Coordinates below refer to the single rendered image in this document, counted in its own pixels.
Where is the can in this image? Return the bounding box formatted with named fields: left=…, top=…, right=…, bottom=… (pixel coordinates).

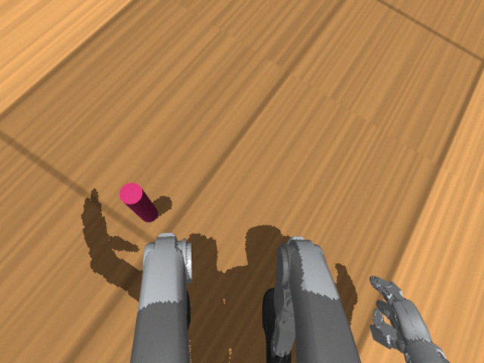
left=119, top=183, right=158, bottom=222

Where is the right robot arm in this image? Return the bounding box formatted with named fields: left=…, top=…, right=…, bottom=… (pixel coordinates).
left=404, top=341, right=450, bottom=363

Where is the right robot hand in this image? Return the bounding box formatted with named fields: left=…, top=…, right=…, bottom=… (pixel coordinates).
left=370, top=276, right=433, bottom=354

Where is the right robot foot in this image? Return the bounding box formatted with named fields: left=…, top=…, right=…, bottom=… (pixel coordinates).
left=262, top=288, right=291, bottom=363

